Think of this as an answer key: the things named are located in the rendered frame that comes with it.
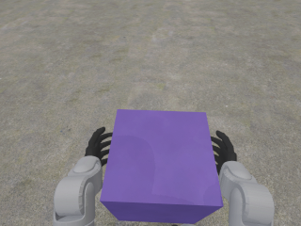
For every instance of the robot right forearm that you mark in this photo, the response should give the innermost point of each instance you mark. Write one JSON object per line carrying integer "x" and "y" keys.
{"x": 251, "y": 204}

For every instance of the carton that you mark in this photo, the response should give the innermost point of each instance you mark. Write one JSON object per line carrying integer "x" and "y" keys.
{"x": 161, "y": 168}

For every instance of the left robot hand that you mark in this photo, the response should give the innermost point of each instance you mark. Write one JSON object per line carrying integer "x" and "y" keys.
{"x": 95, "y": 146}

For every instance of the robot left forearm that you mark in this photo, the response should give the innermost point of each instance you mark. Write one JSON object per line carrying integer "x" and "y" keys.
{"x": 74, "y": 198}

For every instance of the right robot hand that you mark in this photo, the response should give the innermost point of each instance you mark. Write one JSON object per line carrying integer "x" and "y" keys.
{"x": 225, "y": 152}

